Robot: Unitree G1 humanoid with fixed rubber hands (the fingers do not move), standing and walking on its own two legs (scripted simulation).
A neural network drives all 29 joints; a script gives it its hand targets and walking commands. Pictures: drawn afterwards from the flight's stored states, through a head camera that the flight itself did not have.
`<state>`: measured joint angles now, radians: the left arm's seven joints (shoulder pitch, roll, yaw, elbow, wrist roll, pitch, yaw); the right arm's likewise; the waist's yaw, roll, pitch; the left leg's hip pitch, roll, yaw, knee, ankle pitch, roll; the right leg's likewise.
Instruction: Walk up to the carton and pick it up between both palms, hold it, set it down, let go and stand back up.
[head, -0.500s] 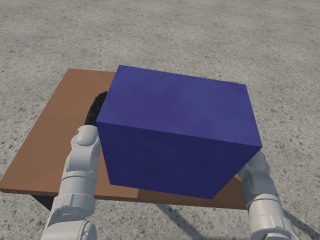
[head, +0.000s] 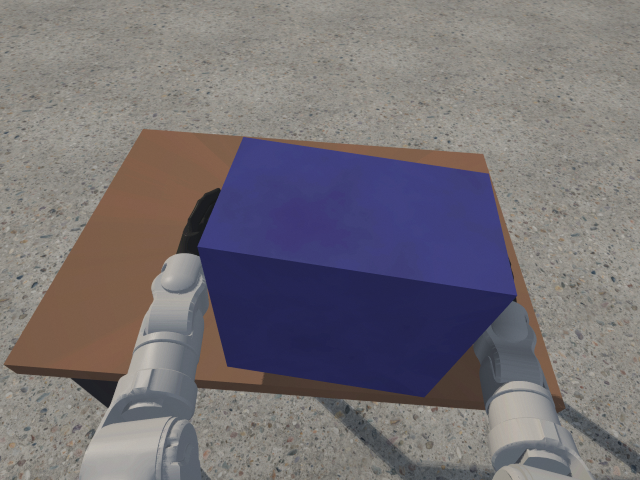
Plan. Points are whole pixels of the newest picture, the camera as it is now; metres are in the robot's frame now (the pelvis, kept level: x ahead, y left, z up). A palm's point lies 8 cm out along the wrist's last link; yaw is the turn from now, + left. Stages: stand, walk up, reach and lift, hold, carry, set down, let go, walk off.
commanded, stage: set down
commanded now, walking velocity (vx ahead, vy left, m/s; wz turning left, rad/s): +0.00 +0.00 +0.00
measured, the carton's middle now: (343, 280) +0.37 +0.00 +0.04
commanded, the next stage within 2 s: none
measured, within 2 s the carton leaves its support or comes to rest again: rests again in 0.40 s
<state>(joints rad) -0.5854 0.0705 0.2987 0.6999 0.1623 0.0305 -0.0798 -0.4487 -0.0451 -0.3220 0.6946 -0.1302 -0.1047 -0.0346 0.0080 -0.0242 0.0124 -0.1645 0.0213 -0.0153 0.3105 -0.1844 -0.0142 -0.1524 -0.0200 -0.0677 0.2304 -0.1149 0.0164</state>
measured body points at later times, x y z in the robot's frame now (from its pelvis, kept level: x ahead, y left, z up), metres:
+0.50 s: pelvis +0.01 +0.00 +0.00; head +0.06 +0.01 +0.45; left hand +0.40 +0.19 +0.04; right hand +0.37 -0.20 +0.03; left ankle -0.02 +0.12 -0.75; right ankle +0.00 -0.13 -0.75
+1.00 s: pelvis +0.01 +0.01 +0.00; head +0.05 +0.02 +0.45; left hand +0.40 +0.19 +0.03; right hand +0.37 -0.20 +0.03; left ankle -0.02 +0.12 -0.75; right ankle +0.00 -0.13 -0.75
